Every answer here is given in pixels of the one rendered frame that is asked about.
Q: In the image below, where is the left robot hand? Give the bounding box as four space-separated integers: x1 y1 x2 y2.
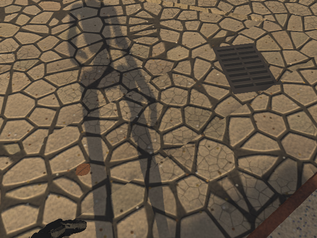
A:
29 218 87 238

